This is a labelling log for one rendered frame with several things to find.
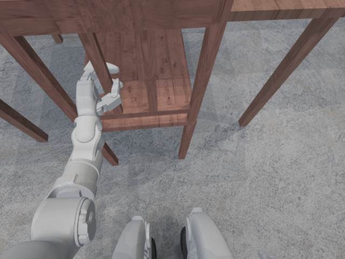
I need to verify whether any right robot shin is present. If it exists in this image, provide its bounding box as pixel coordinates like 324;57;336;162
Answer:
186;207;203;259

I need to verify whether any robot shin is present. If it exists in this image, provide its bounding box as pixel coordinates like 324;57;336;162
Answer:
186;207;203;259
132;216;151;259

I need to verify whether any table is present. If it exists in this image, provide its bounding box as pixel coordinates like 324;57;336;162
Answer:
0;0;345;142

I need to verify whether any robot left forearm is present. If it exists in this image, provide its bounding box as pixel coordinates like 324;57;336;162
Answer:
31;115;105;239

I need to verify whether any left robot shin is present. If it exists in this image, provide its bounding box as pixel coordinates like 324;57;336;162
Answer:
132;216;151;259

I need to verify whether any left robot hand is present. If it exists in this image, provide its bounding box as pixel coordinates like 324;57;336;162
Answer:
76;61;123;119

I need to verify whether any chair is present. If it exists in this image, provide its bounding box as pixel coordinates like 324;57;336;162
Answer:
0;0;234;166

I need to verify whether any robot left upper arm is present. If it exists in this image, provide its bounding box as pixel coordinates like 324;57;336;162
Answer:
0;197;96;259

